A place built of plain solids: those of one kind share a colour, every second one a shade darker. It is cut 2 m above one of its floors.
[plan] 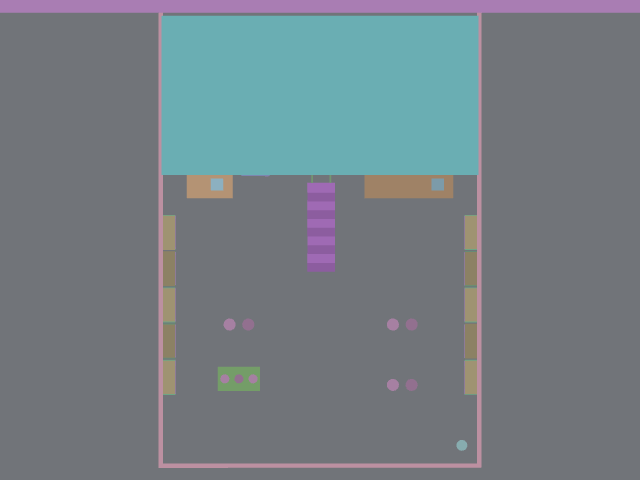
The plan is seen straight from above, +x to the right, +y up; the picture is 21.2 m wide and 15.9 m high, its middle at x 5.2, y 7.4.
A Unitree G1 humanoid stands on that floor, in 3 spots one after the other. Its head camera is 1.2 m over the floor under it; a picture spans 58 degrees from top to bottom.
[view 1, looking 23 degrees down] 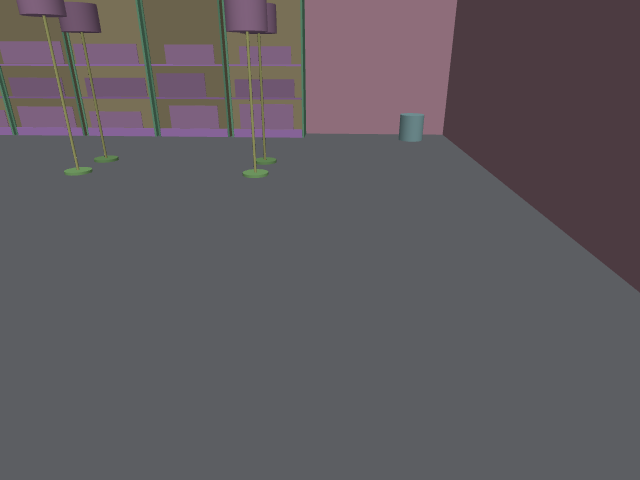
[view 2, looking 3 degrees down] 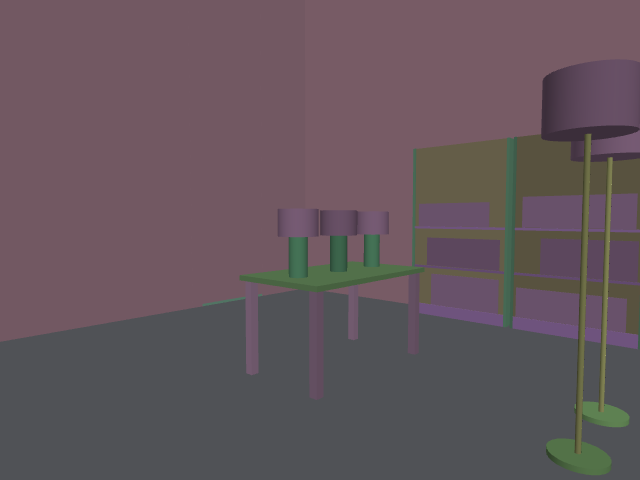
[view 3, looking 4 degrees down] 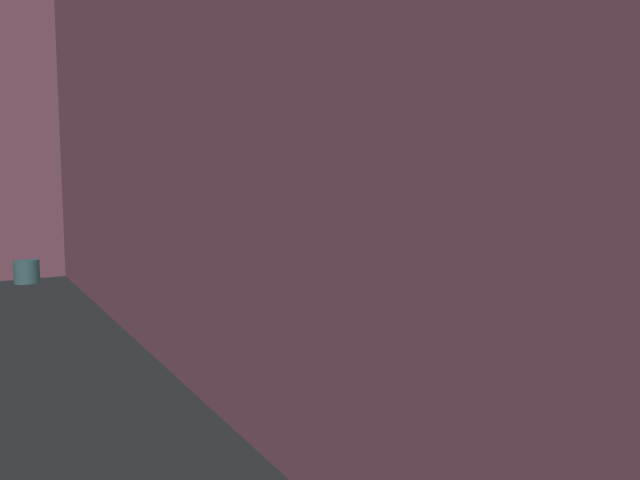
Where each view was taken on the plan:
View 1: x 3.00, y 1.65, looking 3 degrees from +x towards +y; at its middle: ground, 3.07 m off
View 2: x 5.24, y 5.05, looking -138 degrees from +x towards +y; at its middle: wall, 7.06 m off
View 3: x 1.40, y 1.00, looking -37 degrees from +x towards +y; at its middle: wall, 1.67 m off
